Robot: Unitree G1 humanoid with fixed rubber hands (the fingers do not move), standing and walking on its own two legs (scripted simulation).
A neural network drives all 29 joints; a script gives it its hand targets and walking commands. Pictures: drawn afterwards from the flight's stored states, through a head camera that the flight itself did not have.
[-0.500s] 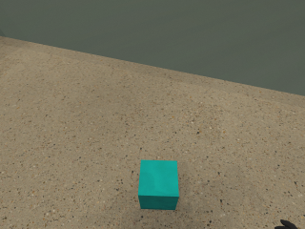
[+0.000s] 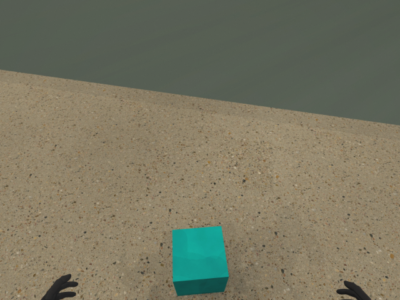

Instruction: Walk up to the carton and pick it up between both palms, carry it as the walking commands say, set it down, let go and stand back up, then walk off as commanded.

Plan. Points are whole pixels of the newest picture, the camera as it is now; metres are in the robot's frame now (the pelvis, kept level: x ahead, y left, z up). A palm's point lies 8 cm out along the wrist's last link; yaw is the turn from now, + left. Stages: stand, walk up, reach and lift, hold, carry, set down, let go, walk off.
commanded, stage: walk up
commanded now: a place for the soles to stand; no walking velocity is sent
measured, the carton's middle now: (199, 261) +0.40 +0.01 -0.65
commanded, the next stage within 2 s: stand in 0.52 s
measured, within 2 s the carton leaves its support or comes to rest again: neither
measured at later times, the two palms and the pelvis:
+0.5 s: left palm out of the picture +0.10 +0.31 -0.09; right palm out of the picture +0.09 -0.33 -0.10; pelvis -0.01 -0.01 +0.01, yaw -1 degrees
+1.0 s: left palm out of the picture +0.14 +0.29 -0.09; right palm (356, 299) +0.15 -0.30 -0.09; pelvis -0.02 +0.00 -0.01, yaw +3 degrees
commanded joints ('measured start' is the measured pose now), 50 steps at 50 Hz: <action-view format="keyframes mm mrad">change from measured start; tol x4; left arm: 1 -12 169 32 -5 3 0 4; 36 19 174 40 43 19 -17 7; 37 -147 62 125 -308 -14 24 -46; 38 -79 75 138 -379 44 101 -61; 42 34 76 168 -416 117 242 -72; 50 -69 50 174 -526 104 236 -80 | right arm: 1 -16 -182 -36 -12 -1 -3 -4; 14 -81 -172 -33 17 -15 16 13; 36 -49 -170 -38 23 -20 21 20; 37 -190 -83 -122 -327 -16 39 38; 38 -155 -73 -139 -447 -47 114 59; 40 -49 -129 -194 -486 -86 195 73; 44 73 -98 -235 -478 -72 258 75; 50 -69 -55 -199 -541 -36 243 57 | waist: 1 7 27 -134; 36 7 6 -79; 37 55 -51 14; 38 46 -3 70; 42 -18 50 -36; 50 -37 -2 -144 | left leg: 1 60 128 -72 -78 487 33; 18 100 106 -75 -203 141 28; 36 84 120 -71 -216 159 31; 37 -186 -74 -50 -91 113 -25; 39 -222 -48 -52 -100 4 -6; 42 -209 -58 -67 -105 -47 1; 47 -187 -69 -84 -6 86 -2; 50 -246 -73 -91 93 168 -10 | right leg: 1 89 -99 54 -37 463 -60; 21 44 -118 123 -221 266 -44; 36 60 -98 97 -185 303 -38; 37 -20 50 -30 -100 108 15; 38 -78 51 -39 -105 31 14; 43 138 95 -83 -20 114 27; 50 5 61 -38 86 226 33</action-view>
